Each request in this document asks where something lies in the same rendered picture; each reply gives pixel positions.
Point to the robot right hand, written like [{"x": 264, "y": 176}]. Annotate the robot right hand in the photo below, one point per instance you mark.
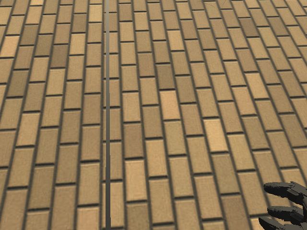
[{"x": 297, "y": 216}]

